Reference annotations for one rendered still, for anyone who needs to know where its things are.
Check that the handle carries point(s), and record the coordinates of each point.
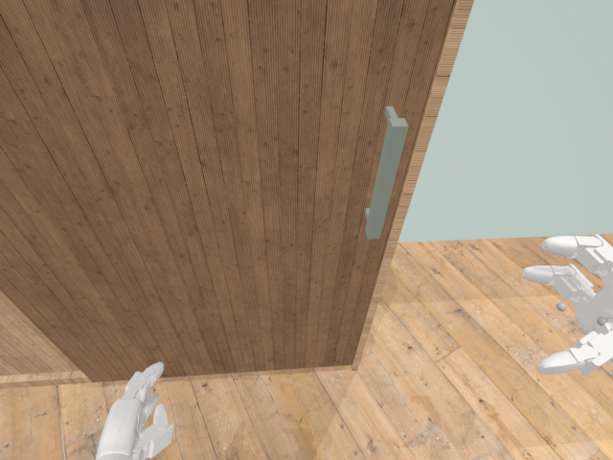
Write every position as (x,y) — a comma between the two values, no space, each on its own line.
(387,170)

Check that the right robot hand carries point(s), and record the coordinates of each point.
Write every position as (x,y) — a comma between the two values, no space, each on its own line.
(596,255)

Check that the wardrobe door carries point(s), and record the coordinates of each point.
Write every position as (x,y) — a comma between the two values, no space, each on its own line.
(24,348)
(185,181)

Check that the left robot hand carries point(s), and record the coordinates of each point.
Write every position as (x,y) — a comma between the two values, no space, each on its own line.
(127,418)

